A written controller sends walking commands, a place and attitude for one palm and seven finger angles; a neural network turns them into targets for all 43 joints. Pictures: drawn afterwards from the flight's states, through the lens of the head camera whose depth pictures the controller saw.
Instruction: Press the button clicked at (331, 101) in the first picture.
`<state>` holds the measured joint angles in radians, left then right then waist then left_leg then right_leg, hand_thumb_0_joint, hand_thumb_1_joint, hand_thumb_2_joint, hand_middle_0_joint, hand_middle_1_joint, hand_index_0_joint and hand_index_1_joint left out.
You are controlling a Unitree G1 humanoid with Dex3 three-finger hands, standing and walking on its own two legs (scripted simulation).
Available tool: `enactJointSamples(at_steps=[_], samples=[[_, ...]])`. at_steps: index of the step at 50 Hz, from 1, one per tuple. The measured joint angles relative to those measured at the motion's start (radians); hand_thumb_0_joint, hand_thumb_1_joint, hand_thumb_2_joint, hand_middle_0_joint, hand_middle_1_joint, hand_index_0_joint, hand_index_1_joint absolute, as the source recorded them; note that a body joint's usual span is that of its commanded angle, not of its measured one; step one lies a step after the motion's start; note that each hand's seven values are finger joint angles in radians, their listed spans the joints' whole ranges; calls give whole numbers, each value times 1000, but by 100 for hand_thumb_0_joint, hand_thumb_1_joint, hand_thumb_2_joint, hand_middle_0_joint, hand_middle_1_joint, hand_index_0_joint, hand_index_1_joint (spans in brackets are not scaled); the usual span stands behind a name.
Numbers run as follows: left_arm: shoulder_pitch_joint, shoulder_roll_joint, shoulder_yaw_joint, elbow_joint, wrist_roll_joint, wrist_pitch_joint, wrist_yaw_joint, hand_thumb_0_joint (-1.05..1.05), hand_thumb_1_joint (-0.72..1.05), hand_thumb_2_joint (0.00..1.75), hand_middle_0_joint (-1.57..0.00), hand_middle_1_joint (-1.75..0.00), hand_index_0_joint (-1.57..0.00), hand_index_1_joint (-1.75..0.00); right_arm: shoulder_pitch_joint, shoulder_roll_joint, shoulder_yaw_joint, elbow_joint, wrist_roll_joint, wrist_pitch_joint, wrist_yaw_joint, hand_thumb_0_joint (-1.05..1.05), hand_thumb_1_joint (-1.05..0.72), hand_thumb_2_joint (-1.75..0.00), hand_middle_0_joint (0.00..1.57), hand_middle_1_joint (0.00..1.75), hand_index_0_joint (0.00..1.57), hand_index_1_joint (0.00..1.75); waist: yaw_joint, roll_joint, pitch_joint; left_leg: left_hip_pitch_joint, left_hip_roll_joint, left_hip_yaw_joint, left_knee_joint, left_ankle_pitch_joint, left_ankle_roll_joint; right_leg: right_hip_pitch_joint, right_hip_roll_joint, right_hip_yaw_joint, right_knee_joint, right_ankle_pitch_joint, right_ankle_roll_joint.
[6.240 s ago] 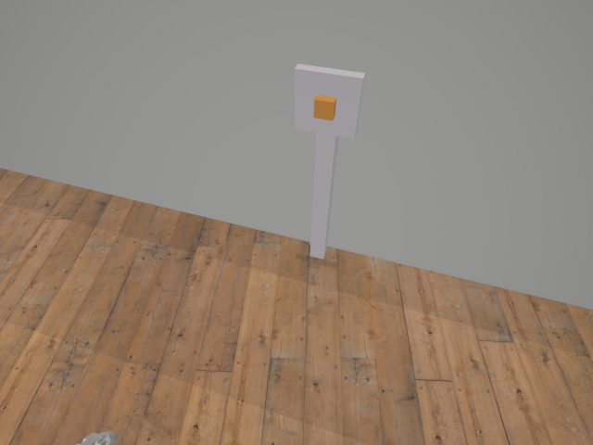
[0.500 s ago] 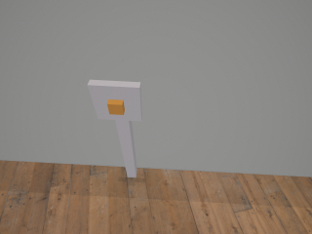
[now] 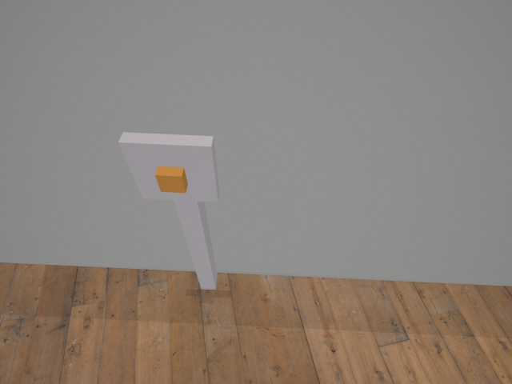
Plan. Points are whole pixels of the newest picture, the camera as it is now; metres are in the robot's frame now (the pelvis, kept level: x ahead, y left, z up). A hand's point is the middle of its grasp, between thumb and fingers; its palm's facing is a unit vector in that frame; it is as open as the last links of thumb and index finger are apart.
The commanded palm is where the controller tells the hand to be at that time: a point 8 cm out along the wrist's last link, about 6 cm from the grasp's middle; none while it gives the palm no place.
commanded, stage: come to a stop and stand still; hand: left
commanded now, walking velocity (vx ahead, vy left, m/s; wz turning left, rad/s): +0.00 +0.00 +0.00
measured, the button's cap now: (172, 178) +0.50 +0.22 -0.03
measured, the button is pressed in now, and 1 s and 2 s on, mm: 0 0 0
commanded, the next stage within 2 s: look again from close up in 0.88 s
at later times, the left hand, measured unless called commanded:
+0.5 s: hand out of the picture +0.00 +0.25 -0.15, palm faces +0.02 -0.96 -0.29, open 7.4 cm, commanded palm none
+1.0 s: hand out of the picture -0.06 +0.25 -0.16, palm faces -0.03 -0.96 -0.29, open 7.4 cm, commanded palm none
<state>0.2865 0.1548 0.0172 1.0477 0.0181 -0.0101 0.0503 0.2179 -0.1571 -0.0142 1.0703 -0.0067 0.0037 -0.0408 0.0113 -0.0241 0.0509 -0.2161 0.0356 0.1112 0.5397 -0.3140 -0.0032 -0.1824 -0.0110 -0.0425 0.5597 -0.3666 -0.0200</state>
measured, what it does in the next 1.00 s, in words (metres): shifts its weight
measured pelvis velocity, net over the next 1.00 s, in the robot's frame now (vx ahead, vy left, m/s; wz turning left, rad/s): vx -0.08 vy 0.02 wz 0.01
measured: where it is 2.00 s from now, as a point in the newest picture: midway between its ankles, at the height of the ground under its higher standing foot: outside the picture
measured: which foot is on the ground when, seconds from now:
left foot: down 0.00-1.00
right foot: down 0.00-1.00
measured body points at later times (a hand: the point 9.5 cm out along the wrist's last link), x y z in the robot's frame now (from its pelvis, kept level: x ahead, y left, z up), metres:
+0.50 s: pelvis -0.07 +0.02 +0.00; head -0.08 +0.03 +0.45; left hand +0.00 +0.30 -0.13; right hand +0.02 -0.24 -0.13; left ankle -0.03 +0.12 -0.73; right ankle -0.06 -0.10 -0.73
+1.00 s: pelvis -0.08 +0.02 +0.01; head -0.07 +0.02 +0.46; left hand -0.05 +0.30 -0.14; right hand -0.03 -0.26 -0.13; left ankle -0.03 +0.12 -0.73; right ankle -0.06 -0.10 -0.73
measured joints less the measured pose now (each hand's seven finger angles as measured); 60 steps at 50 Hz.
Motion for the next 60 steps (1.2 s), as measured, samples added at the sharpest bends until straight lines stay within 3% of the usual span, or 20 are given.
enactJointSamples(at_steps=[9,16,26,38,60], samples=[[-41,52,-2,-111,5,13,-3,0,91,89,-20,-30,-20,-30,-8,-24,-12,-117,-11,14,15,0,-91,-89,20,30,20,30,-18,24,-6,-60,-2,-22,59,-10,8,-40,-5,-21,36,-8,2],[-70,83,-7,-143,3,26,-19,0,91,89,-20,-30,-20,-30,-18,-44,-15,-141,-16,15,28,0,-91,-89,20,30,20,30,-12,20,-21,-55,-13,-19,55,21,29,-34,-16,-19,32,22,18],[-75,125,-13,-107,6,21,-43,0,91,89,-20,-30,-20,-30,-14,-107,-10,-118,-19,8,45,0,-90,-89,20,30,20,30,-12,31,-35,-57,-26,-15,-25,102,47,-36,-23,-18,-47,107,27],[-31,166,-20,-8,4,14,-49,1,91,89,-20,-30,-20,-30,-5,-167,-8,-33,-11,7,50,0,-90,-89,20,30,20,30,-10,33,-34,-40,-29,-10,-99,154,46,-27,-22,-14,-107,153,28],[-89,120,-43,38,-3,-6,-42,0,91,89,-20,-30,-20,-30,-58,-114,15,47,-1,-9,48,0,-90,-89,20,30,20,30,-14,19,-19,7,-16,-3,-138,143,31,20,-6,-4,-161,153,22]])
